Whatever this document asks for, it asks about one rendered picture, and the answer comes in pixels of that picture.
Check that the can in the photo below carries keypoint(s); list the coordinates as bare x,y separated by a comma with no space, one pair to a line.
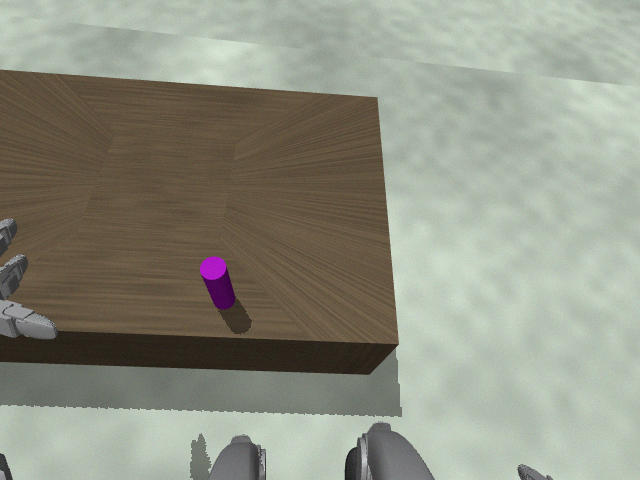
216,277

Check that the left robot hand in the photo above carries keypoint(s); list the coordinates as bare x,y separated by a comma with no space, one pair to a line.
14,318

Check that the right robot hand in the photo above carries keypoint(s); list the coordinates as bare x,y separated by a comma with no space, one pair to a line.
527,473

